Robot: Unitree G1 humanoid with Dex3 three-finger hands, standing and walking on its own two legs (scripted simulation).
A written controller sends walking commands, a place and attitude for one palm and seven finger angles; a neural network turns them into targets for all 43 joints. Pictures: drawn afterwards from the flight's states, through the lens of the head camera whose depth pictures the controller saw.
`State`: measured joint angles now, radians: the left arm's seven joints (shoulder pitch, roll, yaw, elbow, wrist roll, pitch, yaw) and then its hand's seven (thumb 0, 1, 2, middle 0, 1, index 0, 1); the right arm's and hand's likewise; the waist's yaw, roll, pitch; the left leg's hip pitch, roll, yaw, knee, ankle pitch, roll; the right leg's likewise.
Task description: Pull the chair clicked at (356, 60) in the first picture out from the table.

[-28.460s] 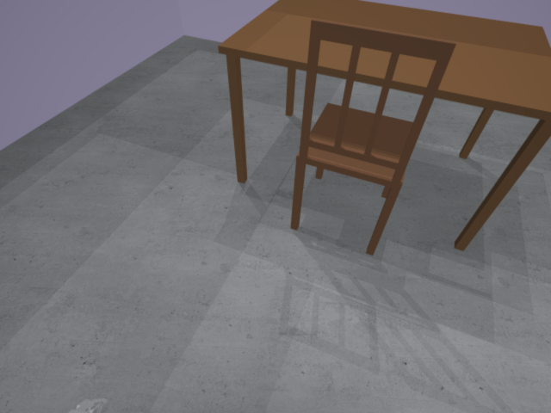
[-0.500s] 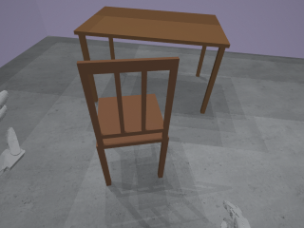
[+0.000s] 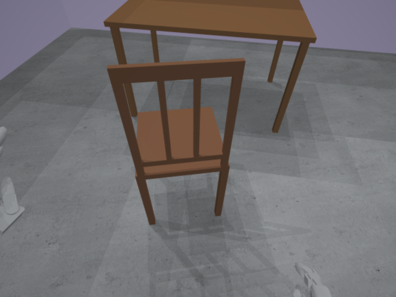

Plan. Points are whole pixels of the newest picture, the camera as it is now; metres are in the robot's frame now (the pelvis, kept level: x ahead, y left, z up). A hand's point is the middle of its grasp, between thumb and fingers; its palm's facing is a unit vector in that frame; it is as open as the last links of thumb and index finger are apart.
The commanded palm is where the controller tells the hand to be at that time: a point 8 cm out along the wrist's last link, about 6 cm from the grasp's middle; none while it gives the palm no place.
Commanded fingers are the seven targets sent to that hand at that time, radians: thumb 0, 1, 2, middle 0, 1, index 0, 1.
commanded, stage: let the arm hang, fingers relaxed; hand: left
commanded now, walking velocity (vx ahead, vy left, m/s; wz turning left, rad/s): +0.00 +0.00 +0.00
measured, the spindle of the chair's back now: (165, 124) +0.65 +0.14 -0.06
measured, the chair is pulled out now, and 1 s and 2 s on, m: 0.63 0.63 0.63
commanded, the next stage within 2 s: look to check the result in 1.18 s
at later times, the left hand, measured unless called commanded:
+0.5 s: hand out of the picture +0.03 +0.19 -0.16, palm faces +0.04 -0.98 -0.21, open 6.9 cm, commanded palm none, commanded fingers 0.00 0.90 0.90 -0.20 -0.30 -0.20 -0.30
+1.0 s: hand out of the picture +0.02 +0.17 -0.16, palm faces +0.00 -0.98 -0.21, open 7.3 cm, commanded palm none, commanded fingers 0.00 0.90 0.90 -0.20 -0.30 -0.20 -0.30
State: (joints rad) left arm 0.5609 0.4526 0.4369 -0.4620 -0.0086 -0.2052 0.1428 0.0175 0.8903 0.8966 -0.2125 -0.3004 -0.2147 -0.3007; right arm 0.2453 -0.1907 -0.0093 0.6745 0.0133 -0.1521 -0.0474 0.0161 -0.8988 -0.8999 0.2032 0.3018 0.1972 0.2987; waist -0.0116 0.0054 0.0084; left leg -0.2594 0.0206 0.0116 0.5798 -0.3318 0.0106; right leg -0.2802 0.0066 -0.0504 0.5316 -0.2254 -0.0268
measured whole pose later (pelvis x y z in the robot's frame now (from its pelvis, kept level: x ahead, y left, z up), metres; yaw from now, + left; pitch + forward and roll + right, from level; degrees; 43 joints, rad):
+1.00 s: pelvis +0.01 +0.00 +0.01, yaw +0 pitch -1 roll +0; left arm 0.28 0.14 -0.01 1.08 0.01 0.01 0.04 0.02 0.94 0.90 -0.20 -0.30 -0.20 -0.30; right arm 0.36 -0.12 0.02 1.08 -0.02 -0.01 -0.02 0.01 -0.90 -0.90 0.20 0.30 0.19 0.30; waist -0.02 0.03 0.06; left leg -0.17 0.01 0.00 0.43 -0.23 -0.01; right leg -0.22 0.02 0.00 0.44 -0.20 -0.02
